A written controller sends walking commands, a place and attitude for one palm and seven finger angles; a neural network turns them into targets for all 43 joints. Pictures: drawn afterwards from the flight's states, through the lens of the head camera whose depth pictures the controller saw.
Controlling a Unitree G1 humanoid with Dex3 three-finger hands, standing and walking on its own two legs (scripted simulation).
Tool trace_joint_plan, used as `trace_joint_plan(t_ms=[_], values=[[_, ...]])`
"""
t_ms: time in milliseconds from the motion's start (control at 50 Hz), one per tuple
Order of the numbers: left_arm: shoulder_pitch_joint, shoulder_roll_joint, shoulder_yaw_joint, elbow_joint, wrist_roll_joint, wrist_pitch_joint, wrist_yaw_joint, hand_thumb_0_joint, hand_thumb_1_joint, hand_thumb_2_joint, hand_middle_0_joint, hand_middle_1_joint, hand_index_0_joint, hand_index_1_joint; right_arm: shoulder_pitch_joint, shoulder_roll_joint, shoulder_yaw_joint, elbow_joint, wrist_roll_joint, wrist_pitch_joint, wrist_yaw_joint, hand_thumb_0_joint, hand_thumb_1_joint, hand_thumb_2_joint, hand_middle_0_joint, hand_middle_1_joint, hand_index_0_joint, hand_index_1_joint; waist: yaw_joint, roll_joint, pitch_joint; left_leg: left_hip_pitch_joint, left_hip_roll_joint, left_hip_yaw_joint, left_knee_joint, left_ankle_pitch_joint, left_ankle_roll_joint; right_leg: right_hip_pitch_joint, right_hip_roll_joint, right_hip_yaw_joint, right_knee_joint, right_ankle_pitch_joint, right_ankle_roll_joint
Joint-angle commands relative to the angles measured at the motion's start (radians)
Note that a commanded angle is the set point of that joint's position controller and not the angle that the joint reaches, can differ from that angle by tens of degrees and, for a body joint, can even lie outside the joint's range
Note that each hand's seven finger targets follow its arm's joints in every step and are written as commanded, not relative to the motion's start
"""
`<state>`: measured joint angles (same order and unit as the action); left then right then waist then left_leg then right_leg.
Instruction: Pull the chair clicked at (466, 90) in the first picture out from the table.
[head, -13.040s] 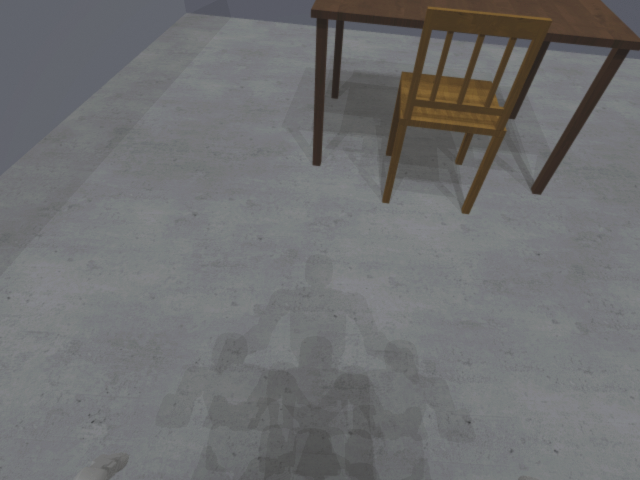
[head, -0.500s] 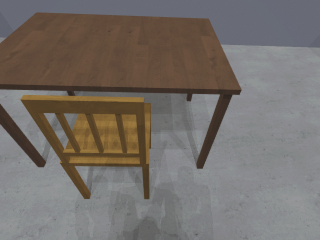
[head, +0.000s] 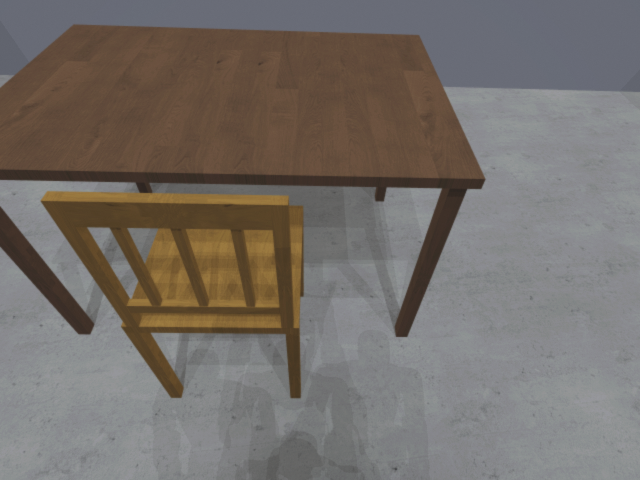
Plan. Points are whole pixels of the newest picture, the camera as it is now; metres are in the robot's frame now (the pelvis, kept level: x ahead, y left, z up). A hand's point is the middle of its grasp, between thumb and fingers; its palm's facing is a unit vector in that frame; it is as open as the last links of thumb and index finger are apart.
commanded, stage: look again from close up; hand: left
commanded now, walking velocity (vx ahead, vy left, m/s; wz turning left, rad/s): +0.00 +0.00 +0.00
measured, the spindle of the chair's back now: (192, 268) +0.49 +0.28 -0.12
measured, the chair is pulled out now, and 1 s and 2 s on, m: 0.00 0.00 0.00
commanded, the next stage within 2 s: shuffle to correct the standing spot in 0.04 s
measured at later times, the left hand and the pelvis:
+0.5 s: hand out of the picture -0.03 +0.19 -0.20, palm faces +0.19 -0.97 -0.13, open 7.3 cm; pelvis +0.02 +0.04 -0.01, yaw +4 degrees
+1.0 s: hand (173, 475) +0.16 +0.23 -0.18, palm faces +0.10 -0.97 -0.21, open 7.3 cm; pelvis +0.10 +0.05 -0.01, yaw +6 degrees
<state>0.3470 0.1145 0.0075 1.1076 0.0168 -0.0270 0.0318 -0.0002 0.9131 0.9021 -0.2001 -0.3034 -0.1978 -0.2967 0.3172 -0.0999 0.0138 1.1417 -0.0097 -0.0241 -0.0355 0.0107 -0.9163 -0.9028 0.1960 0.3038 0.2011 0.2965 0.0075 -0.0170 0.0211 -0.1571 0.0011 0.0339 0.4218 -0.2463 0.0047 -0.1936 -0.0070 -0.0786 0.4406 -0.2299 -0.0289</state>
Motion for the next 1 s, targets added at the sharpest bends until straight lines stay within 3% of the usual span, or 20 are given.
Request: trace_joint_plan(t_ms=[0,140,200,260,320,360,420,440,460,480,500,580,700,760,820,840,880,920,940,980], values=[[0.092,0.076,0.011,-0.015,-0.002,-0.006,0.007,0.000,0.900,0.900,-0.200,-0.300,-0.200,-0.300,0.074,-0.086,-0.010,-0.020,-0.003,-0.009,-0.003,0.000,-0.900,-0.900,0.200,0.300,0.200,0.300,0.003,0.015,0.078,-0.080,0.091,-0.077,-0.091,0.091,0.015,-0.008,-0.101,0.112,-0.093,0.071,-0.012],[0.091,0.080,0.014,-0.016,-0.001,-0.004,0.007,0.000,0.900,0.900,-0.200,-0.300,-0.200,-0.300,0.079,-0.087,-0.010,-0.019,-0.005,-0.007,-0.002,0.000,-0.900,-0.900,0.200,0.300,0.200,0.300,0.004,0.015,0.052,-0.078,0.087,-0.073,-0.075,0.094,0.015,0.014,-0.106,0.106,-0.086,0.066,-0.014],[0.100,0.111,0.034,-0.025,0.003,0.004,0.005,0.000,0.900,0.900,-0.200,-0.300,-0.200,-0.300,0.075,-0.088,-0.014,-0.034,-0.011,0.007,0.004,0.000,-0.900,-0.900,0.200,0.300,0.200,0.300,0.016,-0.027,0.068,-0.150,0.043,-0.037,-0.016,-0.055,0.012,0.015,-0.143,0.146,-0.109,-0.143,-0.034],[0.120,0.159,0.063,-0.038,0.006,0.016,0.006,0.000,0.900,0.900,-0.200,-0.300,-0.200,-0.300,0.053,-0.080,-0.022,-0.066,-0.016,0.024,0.010,0.000,-0.900,-0.900,0.200,0.300,0.200,0.300,0.037,-0.145,0.101,-0.258,0.007,0.024,0.180,-0.138,0.004,0.016,-0.273,0.284,-0.233,-0.361,-0.096],[0.118,0.154,0.073,-0.054,0.011,0.010,0.007,0.000,0.900,0.900,-0.200,-0.300,-0.200,-0.300,0.016,-0.085,-0.030,-0.092,-0.019,0.027,0.019,0.000,-0.900,-0.900,0.200,0.300,0.200,0.300,0.044,-0.118,0.141,-0.321,0.057,-0.005,0.349,-0.186,0.006,-0.038,-0.356,0.352,-0.289,-0.348,-0.155],[0.096,0.159,0.079,-0.060,0.016,0.006,0.007,0.000,0.900,0.900,-0.200,-0.300,-0.200,-0.300,0.030,-0.073,-0.032,-0.098,-0.016,0.022,0.027,0.000,-0.900,-0.900,0.200,0.300,0.200,0.300,0.025,-0.074,0.131,-0.272,0.075,-0.001,0.297,-0.182,0.006,-0.070,-0.367,0.305,-0.251,-0.289,-0.163],[0.047,0.146,0.075,-0.069,0.009,0.013,-0.002,0.000,0.900,0.900,-0.200,-0.300,-0.200,-0.300,0.142,-0.056,-0.026,-0.058,-0.010,0.006,0.024,0.000,-0.900,-0.900,0.200,0.300,0.200,0.300,-0.024,-0.007,0.080,0.018,0.033,0.049,0.036,-0.042,0.002,-0.213,-0.236,0.119,-0.092,-0.258,-0.090],[0.039,0.112,0.068,-0.078,0.011,0.020,-0.007,0.000,0.900,0.900,-0.200,-0.300,-0.200,-0.300,0.191,-0.096,-0.038,-0.047,-0.013,0.004,0.017,0.000,-0.900,-0.900,0.200,0.300,0.200,0.300,-0.043,0.123,0.092,0.034,0.089,-0.043,-0.049,-0.125,0.025,-0.260,-0.151,0.040,0.036,-0.284,-0.056],[0.041,0.070,0.062,-0.095,0.009,0.022,-0.014,0.000,0.900,0.900,-0.200,-0.300,-0.200,-0.300,0.224,-0.162,-0.051,-0.049,-0.021,0.005,0.012,0.000,-0.900,-0.900,0.200,0.300,0.200,0.300,-0.048,0.300,0.098,0.025,0.230,-0.246,-0.169,-0.257,0.090,-0.333,-0.054,-0.071,0.231,-0.304,-0.014],[0.006,0.056,0.054,-0.118,0.016,0.018,-0.018,0.000,0.900,0.900,-0.200,-0.300,-0.200,-0.300,0.242,-0.192,-0.057,-0.057,-0.020,0.008,0.008,0.000,-0.900,-0.900,0.200,0.300,0.200,0.300,-0.059,0.316,0.120,0.001,0.307,-0.363,-0.271,-0.324,0.168,-0.394,-0.014,-0.067,0.416,-0.352,-0.009],[-0.022,0.057,0.053,-0.118,0.023,0.017,-0.017,0.000,0.900,0.900,-0.200,-0.300,-0.200,-0.300,0.225,-0.175,-0.054,-0.058,-0.017,0.003,0.008,0.000,-0.900,-0.900,0.200,0.300,0.200,0.300,-0.059,0.271,0.138,-0.019,0.320,-0.389,-0.298,-0.318,0.200,-0.426,-0.046,-0.016,0.559,-0.320,-0.023],[0.002,0.040,0.050,-0.093,0.023,0.003,-0.027,0.000,0.900,0.900,-0.200,-0.300,-0.200,-0.300,0.143,-0.127,-0.032,-0.081,-0.014,-0.028,0.003,0.000,-0.900,-0.900,0.200,0.300,0.200,0.300,-0.009,0.044,0.087,0.023,0.263,-0.220,-0.234,0.099,0.199,-0.440,-0.097,0.031,0.670,-0.149,-0.004],[-0.046,0.017,0.032,-0.102,0.009,0.016,-0.008,0.000,0.900,0.900,-0.200,-0.300,-0.200,-0.300,0.174,-0.105,-0.020,-0.042,-0.019,-0.041,-0.014,0.000,-0.900,-0.900,0.200,0.300,0.200,0.300,-0.011,0.056,0.022,0.107,0.240,-0.089,-0.115,0.759,0.175,-0.315,-0.073,0.025,0.416,-0.113,0.029],[-0.049,0.047,0.032,-0.095,0.004,0.020,0.004,0.000,0.900,0.900,-0.200,-0.300,-0.200,-0.300,0.143,-0.110,-0.022,-0.027,-0.016,-0.032,-0.022,0.000,-0.900,-0.900,0.200,0.300,0.200,0.300,-0.008,0.136,0.023,0.094,0.239,-0.077,-0.062,0.887,0.134,-0.196,-0.056,0.023,0.227,-0.076,0.026],[-0.004,0.090,0.041,-0.085,0.005,0.017,0.010,0.000,0.900,0.900,-0.200,-0.300,-0.200,-0.300,0.124,-0.110,-0.037,-0.036,-0.002,-0.020,-0.023,0.000,-0.900,-0.900,0.200,0.300,0.200,0.300,0.020,0.086,0.014,0.059,0.197,-0.059,0.030,0.782,0.068,-0.064,-0.058,0.032,0.042,0.140,0.025],[0.023,0.127,0.048,-0.082,0.005,0.011,0.014,0.000,0.900,0.900,-0.200,-0.300,-0.200,-0.300,0.126,-0.098,-0.040,-0.045,0.002,-0.017,-0.021,0.000,-0.900,-0.900,0.200,0.300,0.200,0.300,0.025,0.020,-0.010,-0.016,0.154,-0.051,0.087,0.673,0.034,0.036,-0.094,0.095,0.045,0.450,0.009],[0.032,0.180,0.056,-0.078,0.004,0.008,0.015,0.000,0.900,0.900,-0.200,-0.300,-0.200,-0.300,0.172,-0.077,-0.057,-0.051,0.011,-0.001,-0.015,0.000,-0.900,-0.900,0.200,0.300,0.200,0.300,0.000,-0.064,-0.066,-0.137,0.043,-0.007,0.173,0.221,-0.004,0.134,-0.277,0.213,0.160,0.926,-0.103],[0.012,0.183,0.064,-0.087,-0.001,0.012,0.020,0.000,0.900,0.900,-0.200,-0.300,-0.200,-0.300,0.154,-0.048,-0.062,-0.055,0.011,0.022,-0.012,0.000,-0.900,-0.900,0.200,0.300,0.200,0.300,-0.001,-0.199,-0.102,-0.152,0.007,0.022,0.275,-0.157,-0.021,0.133,-0.333,0.245,0.101,1.011,-0.179],[0.005,0.184,0.061,-0.089,0.003,0.014,0.024,0.000,0.900,0.900,-0.200,-0.300,-0.200,-0.300,0.119,-0.044,-0.066,-0.066,0.009,0.028,-0.014,0.000,-0.900,-0.900,0.200,0.300,0.200,0.300,0.013,-0.210,-0.089,-0.191,-0.003,0.022,0.361,-0.309,-0.019,0.124,-0.362,0.270,0.070,1.049,-0.210],[-0.024,0.183,0.069,-0.112,0.012,0.019,0.027,0.000,0.900,0.900,-0.200,-0.300,-0.200,-0.300,0.053,-0.047,-0.067,-0.091,0.004,0.040,-0.012,0.000,-0.900,-0.900,0.200,0.300,0.200,0.300,0.029,-0.183,-0.067,-0.214,-0.004,-0.019,0.506,-0.366,-0.022,0.057,-0.354,0.276,0.022,0.950,-0.225]])
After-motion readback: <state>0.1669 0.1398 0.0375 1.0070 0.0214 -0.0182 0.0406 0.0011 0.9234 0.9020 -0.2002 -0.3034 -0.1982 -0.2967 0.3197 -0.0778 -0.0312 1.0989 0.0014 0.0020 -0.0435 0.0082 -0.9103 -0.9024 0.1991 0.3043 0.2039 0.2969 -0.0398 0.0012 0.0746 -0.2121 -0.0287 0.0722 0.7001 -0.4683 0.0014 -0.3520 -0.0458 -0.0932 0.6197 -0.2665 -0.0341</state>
